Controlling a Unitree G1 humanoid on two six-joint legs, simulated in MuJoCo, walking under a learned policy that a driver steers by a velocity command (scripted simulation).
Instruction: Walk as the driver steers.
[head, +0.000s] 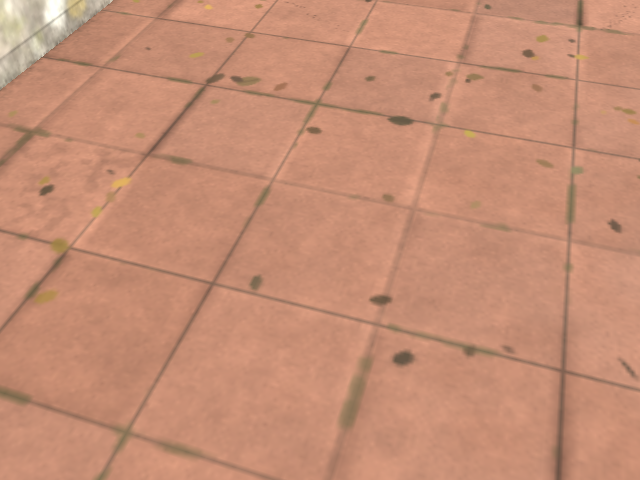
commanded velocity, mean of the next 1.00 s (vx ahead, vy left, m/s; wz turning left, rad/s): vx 0.44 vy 0.00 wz -0.10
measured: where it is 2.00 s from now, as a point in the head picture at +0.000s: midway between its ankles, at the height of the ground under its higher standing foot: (416, 301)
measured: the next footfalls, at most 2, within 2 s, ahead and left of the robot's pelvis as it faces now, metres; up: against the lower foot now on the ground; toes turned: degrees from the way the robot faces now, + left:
left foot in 0.62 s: +0.46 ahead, +0.04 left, +0.00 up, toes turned +4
right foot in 1.18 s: +0.73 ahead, -0.14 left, +0.00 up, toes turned -19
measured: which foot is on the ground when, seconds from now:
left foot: down 0.00-0.14, up 0.16-0.60, down 0.62-1.00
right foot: down 0.00-0.62, up 0.64-1.00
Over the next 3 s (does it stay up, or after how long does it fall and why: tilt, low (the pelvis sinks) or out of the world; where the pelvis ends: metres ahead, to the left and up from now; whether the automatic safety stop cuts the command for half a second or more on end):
stays up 1.27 -0.51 0.00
